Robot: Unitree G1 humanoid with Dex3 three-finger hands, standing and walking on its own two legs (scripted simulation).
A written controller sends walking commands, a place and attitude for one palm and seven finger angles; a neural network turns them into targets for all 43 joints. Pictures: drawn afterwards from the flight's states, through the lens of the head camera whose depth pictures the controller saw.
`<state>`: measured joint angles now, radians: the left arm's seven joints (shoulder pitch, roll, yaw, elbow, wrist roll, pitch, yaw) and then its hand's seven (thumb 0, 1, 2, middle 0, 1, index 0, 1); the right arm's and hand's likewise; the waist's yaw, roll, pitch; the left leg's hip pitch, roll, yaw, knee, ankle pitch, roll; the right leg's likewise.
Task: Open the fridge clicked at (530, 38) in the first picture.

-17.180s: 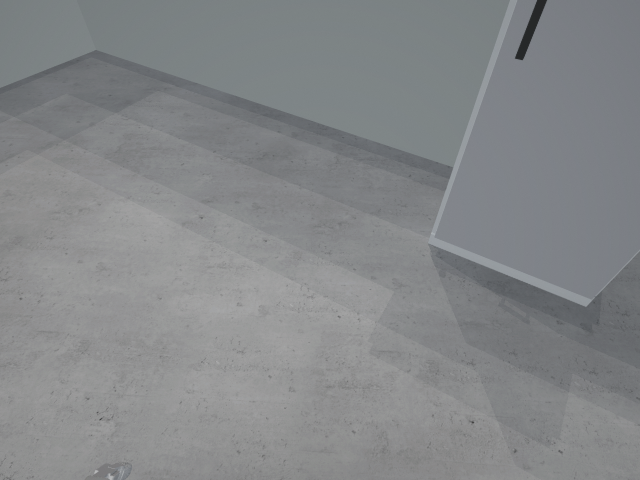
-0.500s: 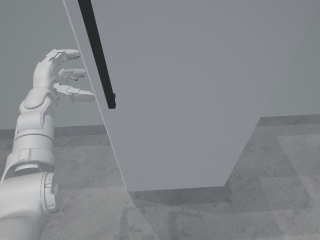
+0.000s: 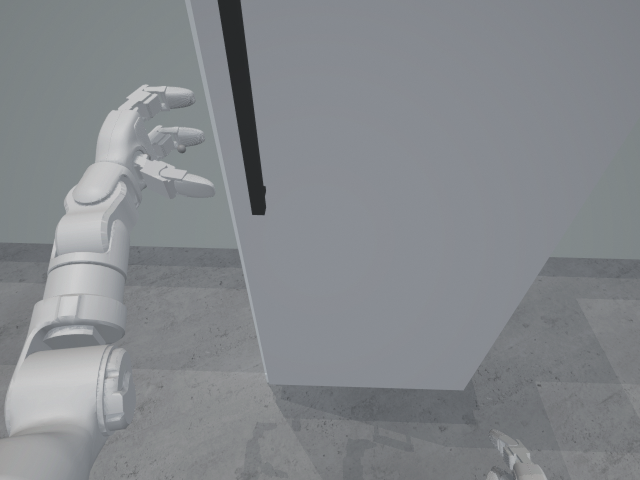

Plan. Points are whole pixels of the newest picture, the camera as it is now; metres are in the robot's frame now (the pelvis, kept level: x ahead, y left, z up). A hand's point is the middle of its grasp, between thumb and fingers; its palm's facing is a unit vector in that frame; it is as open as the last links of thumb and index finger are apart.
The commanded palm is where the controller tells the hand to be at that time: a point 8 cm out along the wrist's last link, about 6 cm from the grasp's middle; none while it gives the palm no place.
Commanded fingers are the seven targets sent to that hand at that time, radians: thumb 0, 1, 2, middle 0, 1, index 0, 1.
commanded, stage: move the hooked fingers beside the handle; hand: left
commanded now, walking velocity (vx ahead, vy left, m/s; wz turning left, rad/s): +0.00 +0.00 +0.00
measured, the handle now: (248, 114) +0.51 +0.13 +0.23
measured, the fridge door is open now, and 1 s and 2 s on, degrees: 0 0 0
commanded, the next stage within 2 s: feel for the door with the fingertips in 0.38 s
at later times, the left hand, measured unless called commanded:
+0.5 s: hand (185, 158) +0.43 +0.20 +0.21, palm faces +0.06 -1.00 -0.02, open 13.9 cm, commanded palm +0.41 +0.24 +0.21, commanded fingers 0.00 -0.50 0.30 -0.30 -1.20 -0.30 -1.20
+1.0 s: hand (222, 153) +0.43 +0.15 +0.21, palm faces +0.06 -1.00 -0.01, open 13.9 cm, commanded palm +0.41 +0.20 +0.21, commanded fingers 0.00 -0.50 0.30 -0.30 -1.20 -0.30 -1.20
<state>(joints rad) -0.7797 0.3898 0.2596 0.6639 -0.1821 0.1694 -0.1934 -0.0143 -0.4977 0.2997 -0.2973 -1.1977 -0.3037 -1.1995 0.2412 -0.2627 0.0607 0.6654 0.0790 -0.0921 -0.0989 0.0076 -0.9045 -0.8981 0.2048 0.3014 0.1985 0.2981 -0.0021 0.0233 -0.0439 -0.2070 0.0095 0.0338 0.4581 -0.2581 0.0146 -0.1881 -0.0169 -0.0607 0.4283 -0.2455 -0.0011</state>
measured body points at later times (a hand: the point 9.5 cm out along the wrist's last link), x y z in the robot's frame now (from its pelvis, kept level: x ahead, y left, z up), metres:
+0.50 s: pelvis +0.00 +0.00 +0.00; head -0.01 -0.01 +0.45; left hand +0.42 +0.25 +0.21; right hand +0.09 -0.27 -0.11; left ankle -0.01 +0.11 -0.74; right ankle -0.01 -0.12 -0.74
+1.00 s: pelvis +0.00 -0.01 +0.00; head -0.01 -0.02 +0.45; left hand +0.43 +0.20 +0.22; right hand +0.13 -0.25 -0.10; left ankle -0.01 +0.11 -0.74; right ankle -0.01 -0.12 -0.74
